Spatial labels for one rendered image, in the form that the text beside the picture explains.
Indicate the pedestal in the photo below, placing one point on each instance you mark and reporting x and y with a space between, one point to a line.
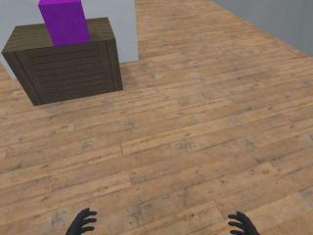
50 74

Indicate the right robot hand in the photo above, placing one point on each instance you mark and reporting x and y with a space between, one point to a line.
246 225

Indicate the carton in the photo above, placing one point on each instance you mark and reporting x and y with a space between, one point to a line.
65 21

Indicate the left robot hand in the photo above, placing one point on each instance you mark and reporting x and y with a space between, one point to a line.
76 226

